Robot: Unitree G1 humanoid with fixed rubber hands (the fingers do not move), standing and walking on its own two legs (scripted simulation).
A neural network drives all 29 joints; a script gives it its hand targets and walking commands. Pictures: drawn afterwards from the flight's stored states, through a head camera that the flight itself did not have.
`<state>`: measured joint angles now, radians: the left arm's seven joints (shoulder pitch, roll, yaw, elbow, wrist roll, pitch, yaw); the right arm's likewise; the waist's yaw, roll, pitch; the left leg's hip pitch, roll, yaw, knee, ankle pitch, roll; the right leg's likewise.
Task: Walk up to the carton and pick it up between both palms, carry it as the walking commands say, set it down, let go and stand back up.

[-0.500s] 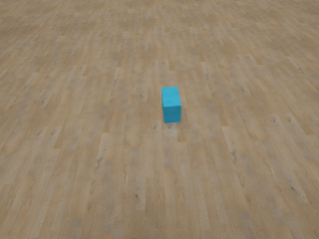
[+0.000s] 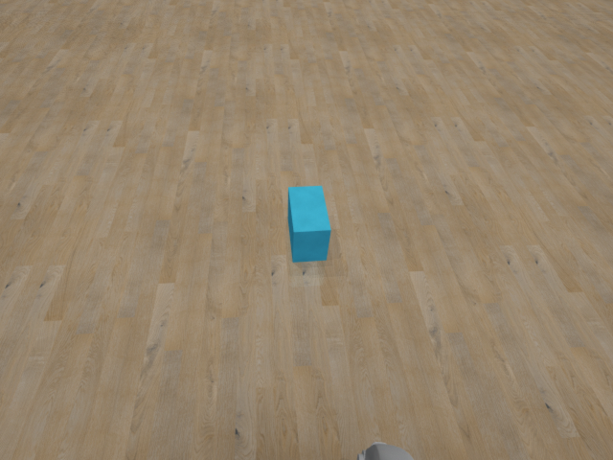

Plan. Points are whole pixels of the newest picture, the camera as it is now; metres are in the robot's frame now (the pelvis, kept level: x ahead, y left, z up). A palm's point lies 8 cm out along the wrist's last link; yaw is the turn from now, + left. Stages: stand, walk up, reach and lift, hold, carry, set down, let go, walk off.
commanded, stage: walk up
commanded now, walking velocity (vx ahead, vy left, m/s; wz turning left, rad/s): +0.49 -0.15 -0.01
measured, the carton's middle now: (307, 223) +1.08 -0.03 -0.68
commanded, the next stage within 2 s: none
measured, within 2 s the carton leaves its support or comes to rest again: neither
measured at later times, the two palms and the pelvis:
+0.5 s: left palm (169, 431) +0.19 +0.21 -0.14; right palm (454, 322) +0.37 -0.26 -0.13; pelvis +0.24 -0.03 +0.00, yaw +1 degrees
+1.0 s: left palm (215, 226) +0.59 +0.20 -0.14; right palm (453, 329) +0.35 -0.25 -0.13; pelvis +0.45 -0.02 -0.01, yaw -2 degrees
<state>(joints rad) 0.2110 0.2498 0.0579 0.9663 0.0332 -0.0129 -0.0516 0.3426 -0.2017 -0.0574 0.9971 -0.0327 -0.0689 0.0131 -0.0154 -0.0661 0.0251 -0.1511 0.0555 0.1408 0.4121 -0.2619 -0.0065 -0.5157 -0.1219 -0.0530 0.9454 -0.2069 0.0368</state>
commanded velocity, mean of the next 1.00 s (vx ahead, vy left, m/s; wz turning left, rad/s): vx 0.44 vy -0.06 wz -0.01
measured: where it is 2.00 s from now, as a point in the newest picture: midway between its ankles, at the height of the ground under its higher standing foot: (306, 354)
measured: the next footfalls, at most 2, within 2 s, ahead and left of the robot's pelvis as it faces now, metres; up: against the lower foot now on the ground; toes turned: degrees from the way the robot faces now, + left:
right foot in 0.16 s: +0.23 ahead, -0.16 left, +0.00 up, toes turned -9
left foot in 0.58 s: +0.41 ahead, +0.11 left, +0.00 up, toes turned +11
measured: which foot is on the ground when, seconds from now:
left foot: down 0.00-0.18, up 0.20-0.56, down 0.58-1.00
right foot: up 0.00-0.14, down 0.16-0.60, up 0.62-1.00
